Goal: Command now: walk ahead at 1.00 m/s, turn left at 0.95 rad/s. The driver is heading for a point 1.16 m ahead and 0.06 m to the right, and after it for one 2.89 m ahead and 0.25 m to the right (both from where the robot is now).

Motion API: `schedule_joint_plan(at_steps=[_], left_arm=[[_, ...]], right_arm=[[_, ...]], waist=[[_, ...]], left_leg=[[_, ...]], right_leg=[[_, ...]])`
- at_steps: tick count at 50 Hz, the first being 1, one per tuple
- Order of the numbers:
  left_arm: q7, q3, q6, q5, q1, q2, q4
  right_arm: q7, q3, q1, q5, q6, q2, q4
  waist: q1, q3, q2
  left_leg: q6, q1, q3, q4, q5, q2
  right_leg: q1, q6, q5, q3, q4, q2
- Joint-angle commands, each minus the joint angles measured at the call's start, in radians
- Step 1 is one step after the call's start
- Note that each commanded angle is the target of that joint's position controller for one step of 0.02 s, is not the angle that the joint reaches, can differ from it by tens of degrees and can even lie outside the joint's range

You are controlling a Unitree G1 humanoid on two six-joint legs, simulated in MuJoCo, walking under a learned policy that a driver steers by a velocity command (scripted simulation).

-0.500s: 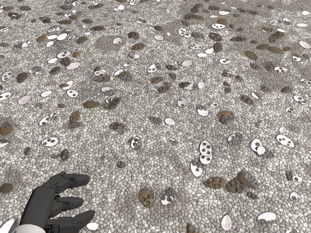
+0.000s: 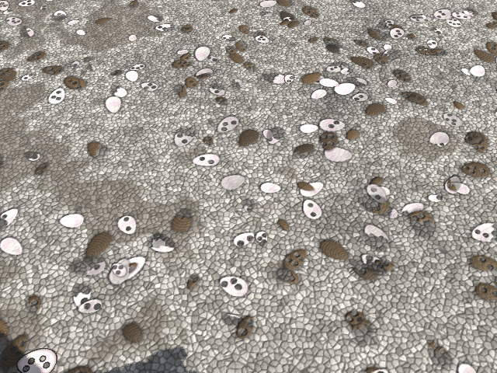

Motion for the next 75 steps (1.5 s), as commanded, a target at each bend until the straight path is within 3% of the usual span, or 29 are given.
schedule_joint_plan(at_steps=[1, 4, 9, 14, 16, 17, 18, 19, 20, 22, 26, 29, 33, 37, 38, 39, 40, 43, 46, 53, 56, 59, 60, 61, 62, 64, 67, 72, 75], left_arm=[[0.003, 0.016, -0.057, 0.009, -0.124, 0.168, -0.193], [-0.002, 0.006, 0.007, 0.045, -0.091, 0.140, -0.184], [-0.027, -0.025, 0.015, 0.008, -0.367, 0.071, -0.299], [-0.019, -0.014, 0.000, -0.002, -0.383, 0.109, -0.305], [-0.002, 0.024, -0.006, -0.001, -0.190, 0.183, -0.242], [0.013, 0.044, -0.008, -0.006, 0.015, 0.218, -0.192], [0.035, 0.069, -0.007, 0.007, 0.239, 0.279, -0.147], [0.021, 0.092, -0.009, 0.026, 0.191, 0.375, -0.123], [-0.001, 0.084, 0.001, 0.011, 0.091, 0.262, -0.142], [-0.016, 0.065, -0.005, -0.004, 0.032, 0.160, -0.108], [-0.018, 0.051, -0.020, -0.023, 0.107, 0.130, -0.015], [-0.010, 0.066, -0.024, -0.023, 0.075, 0.162, -0.024], [-0.034, 0.084, -0.030, -0.049, 0.093, 0.203, -0.025], [-0.030, 0.098, -0.021, -0.045, 0.122, 0.249, -0.010], [-0.028, 0.080, -0.030, -0.050, 0.105, 0.184, -0.036], [-0.021, 0.049, -0.024, -0.080, 0.180, 0.053, -0.078], [-0.015, 0.052, -0.007, -0.059, 0.135, 0.111, -0.084], [-0.041, 0.057, 0.026, -0.020, -0.025, 0.106, -0.079], [-0.066, 0.046, 0.066, -0.007, -0.093, 0.059, -0.129], [-0.113, 0.008, 0.068, -0.010, -0.361, 0.061, -0.252], [-0.104, 0.018, 0.064, -0.012, -0.285, 0.111, -0.222], [-0.060, 0.096, 0.068, -0.037, 0.229, 0.242, -0.070], [-0.034, 0.104, 0.071, -0.035, 0.108, 0.296, -0.078], [-0.031, 0.131, 0.088, -0.003, 0.055, 0.421, -0.140], [-0.015, 0.128, 0.092, -0.008, 0.081, 0.364, -0.147], [-0.001, 0.107, 0.066, -0.014, 0.023, 0.282, -0.107], [-0.004, 0.079, 0.022, -0.025, -0.022, 0.229, -0.108], [-0.020, 0.074, -0.021, -0.040, -0.005, 0.191, -0.085], [-0.029, 0.074, -0.040, -0.046, 0.081, 0.206, -0.046]], right_arm=[[-0.036, -0.070, 0.234, 0.003, -0.012, -0.194, 0.019], [-0.038, -0.042, 0.176, 0.015, -0.055, -0.141, 0.013], [-0.021, -0.052, 0.209, 0.021, -0.080, -0.148, 0.020], [-0.028, -0.051, 0.298, 0.030, -0.086, -0.142, 0.068], [-0.036, -0.060, 0.289, 0.010, -0.083, -0.202, 0.081], [-0.034, -0.060, 0.232, -0.002, -0.084, -0.209, 0.076], [-0.036, -0.037, 0.202, -0.017, -0.095, -0.124, 0.057], [-0.023, 0.000, 0.376, 0.042, -0.099, 0.021, 0.012], [-0.034, 0.009, 0.299, 0.004, -0.093, -0.053, 0.040], [-0.017, 0.005, 0.089, -0.021, -0.094, -0.083, -0.007], [0.006, 0.040, 0.007, -0.061, -0.077, -0.013, -0.092], [0.023, 0.068, -0.142, -0.045, -0.083, -0.008, -0.164], [0.025, 0.069, -0.199, -0.014, -0.080, -0.019, -0.161], [-0.028, 0.018, 0.075, -0.031, -0.097, -0.110, -0.086], [-0.051, -0.012, 0.268, -0.050, -0.101, -0.189, -0.078], [-0.059, -0.028, 0.300, -0.072, -0.089, -0.253, -0.074], [-0.061, -0.028, 0.230, -0.046, -0.079, -0.203, -0.074], [-0.048, 0.006, 0.151, -0.033, -0.091, -0.040, -0.044], [-0.040, 0.010, 0.185, 0.001, -0.119, -0.004, 0.019], [-0.044, 0.002, 0.192, 0.000, -0.137, -0.049, 0.079], [-0.061, -0.019, 0.252, -0.001, -0.116, -0.145, 0.080], [-0.070, -0.041, 0.130, -0.003, -0.073, -0.204, 0.033], [-0.034, 0.001, 0.193, -0.031, -0.081, -0.050, 0.016], [-0.042, 0.004, 0.237, -0.005, -0.095, -0.072, -0.099], [-0.039, 0.008, 0.123, -0.017, -0.121, -0.115, -0.121], [-0.043, 0.020, 0.077, -0.027, -0.126, -0.099, -0.115], [-0.041, 0.029, 0.127, -0.057, -0.062, -0.069, -0.110], [-0.003, 0.068, -0.101, -0.020, -0.062, 0.029, -0.178], [0.000, 0.054, -0.164, 0.000, -0.065, -0.006, -0.171]], waist=[[-0.063, -0.087, -0.096], [0.033, -0.027, -0.101], [-0.047, 0.037, -0.036], [-0.093, -0.027, 0.023], [0.003, -0.155, 0.032], [0.131, -0.236, 0.028], [0.220, -0.354, -0.044], [0.051, -0.474, -0.477], [0.070, -0.330, -0.236], [0.057, -0.130, 0.006], [-0.025, -0.032, -0.080], [-0.029, 0.028, -0.064], [0.002, -0.017, -0.042], [-0.134, -0.196, -0.013], [-0.219, -0.326, 0.073], [-0.155, -0.442, 0.273], [-0.125, -0.350, 0.226], [-0.084, -0.082, 0.044], [-0.037, -0.023, 0.104], [-0.010, 0.069, 0.020], [0.051, -0.023, 0.064], [0.321, -0.301, 0.014], [0.141, -0.181, -0.179], [0.093, -0.408, -0.263], [0.133, -0.342, -0.061], [0.025, -0.081, 0.080], [-0.077, -0.023, 0.063], [-0.005, 0.024, 0.009], [0.066, 0.018, -0.012]], left_leg=[[0.189, 0.606, -0.796, -0.529, -0.006, 0.357], [0.161, 0.303, -0.594, -0.543, 0.160, 0.242], [0.078, 0.123, -0.480, -0.597, 0.326, 0.126], [-0.002, 0.389, -0.486, -0.483, 0.739, 0.192], [-0.039, 0.500, -0.475, -0.252, 0.967, 0.213], [-0.057, 0.420, -0.438, -0.011, 0.937, 0.187], [-0.066, 0.263, -0.361, 0.343, 0.674, 0.138], [-0.134, -0.063, -0.264, 0.674, -0.141, -0.045], [-0.105, -0.221, -0.279, 0.701, -0.109, 0.041], [-0.110, -0.210, -0.253, 0.591, -0.015, 0.121], [-0.164, -0.208, -0.206, 0.373, -0.075, 0.202], [-0.219, -0.107, -0.158, 0.071, 0.068, 0.230], [-0.227, 0.222, -0.079, -0.112, 0.299, 0.155], [-0.187, 0.581, -0.102, -0.233, 0.110, 0.154], [-0.150, 0.799, -0.338, -0.279, -0.191, 0.381], [-0.085, 0.933, -0.820, -0.459, -0.552, 0.648], [-0.056, 0.822, -0.925, -0.535, -0.619, 0.626], [-0.105, 0.549, -0.447, -0.534, -0.102, 0.474], [-0.122, 0.480, -0.263, -0.583, 0.098, 0.450], [-0.184, 0.403, 0.135, -0.669, 0.593, 0.347], [-0.210, 0.528, 0.167, -0.445, 1.264, 0.375], [-0.196, 0.280, 0.133, 0.359, 1.133, 0.349], [-0.214, -0.050, 0.103, 0.720, -0.126, 0.188], [-0.250, -0.340, -0.096, 0.996, -0.259, 0.102], [-0.241, -0.422, -0.208, 0.904, -0.140, 0.173], [-0.239, -0.325, -0.198, 0.664, -0.080, 0.251], [-0.283, -0.132, -0.192, 0.465, -0.163, 0.292], [-0.259, 0.100, -0.095, -0.051, 0.371, 0.286], [-0.192, 0.066, -0.062, -0.195, 0.493, 0.260]], right_leg=[[-0.674, -0.005, 0.012, 0.128, 0.062, -0.038], [-0.503, 0.038, -0.048, 0.117, -0.128, -0.084], [-0.348, 0.048, 0.372, 0.038, -0.596, -0.044], [-0.224, -0.024, 0.473, 0.024, -0.834, 0.022], [-0.042, -0.057, 0.298, 0.009, -0.836, 0.082], [0.165, -0.077, 0.255, 0.016, -0.839, 0.048], [0.386, -0.105, -0.054, 0.178, -0.796, -0.101], [0.583, -0.277, -0.252, 0.863, -1.043, -0.378], [0.492, -0.297, -0.386, 0.962, -1.118, -0.332], [0.232, -0.279, -0.160, 0.664, -1.113, -0.233], [0.042, -0.276, 0.042, 0.516, -1.169, -0.126], [-0.146, -0.275, 0.111, 0.413, -1.260, -0.084], [-0.230, -0.229, 0.354, 0.320, -1.306, -0.045], [-0.164, -0.155, 0.659, 0.283, -0.758, 0.004], [-0.314, -0.136, 0.434, 0.227, -0.433, 0.055], [-0.548, -0.124, -0.121, 0.146, -0.130, 0.128], [-0.650, -0.138, -0.027, 0.128, -0.023, 0.066], [-0.637, -0.123, 0.096, 0.110, -0.095, -0.032], [-0.667, -0.104, 0.119, 0.098, -0.123, -0.073], [-0.502, -0.150, 0.400, -0.097, -0.539, -0.010], [-0.298, -0.201, 0.334, -0.188, -0.616, 0.116], [0.376, -0.283, 0.228, -0.048, -0.726, 0.164], [0.420, -0.324, 0.185, 0.201, -0.744, 0.006], [0.685, -0.559, 0.058, 0.774, -0.920, -0.212], [0.581, -0.514, -0.103, 0.869, -1.098, -0.227], [0.230, -0.429, 0.033, 0.707, -1.146, -0.155], [-0.101, -0.414, 0.229, 0.520, -1.154, -0.048], [-0.284, -0.305, 0.325, 0.314, -1.254, 0.064], [-0.028, -0.261, 0.512, 0.285, -1.282, -0.009]])
Velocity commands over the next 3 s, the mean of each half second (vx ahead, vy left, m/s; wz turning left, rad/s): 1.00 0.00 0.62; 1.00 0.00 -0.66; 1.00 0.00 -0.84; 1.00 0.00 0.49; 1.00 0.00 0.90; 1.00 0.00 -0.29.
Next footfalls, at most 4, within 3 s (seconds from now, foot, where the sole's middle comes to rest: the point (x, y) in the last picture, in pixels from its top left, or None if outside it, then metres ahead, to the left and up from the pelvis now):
0.36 right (307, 330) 0.56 -0.10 -0.73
0.76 left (197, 239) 0.83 0.21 -0.73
1.18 right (267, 141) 1.25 0.00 -0.73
1.62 left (273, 63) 1.70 -0.03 -0.73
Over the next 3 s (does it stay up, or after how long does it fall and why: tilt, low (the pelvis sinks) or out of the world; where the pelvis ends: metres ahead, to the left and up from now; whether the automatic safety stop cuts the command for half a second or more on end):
stays up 2.75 -0.12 0.01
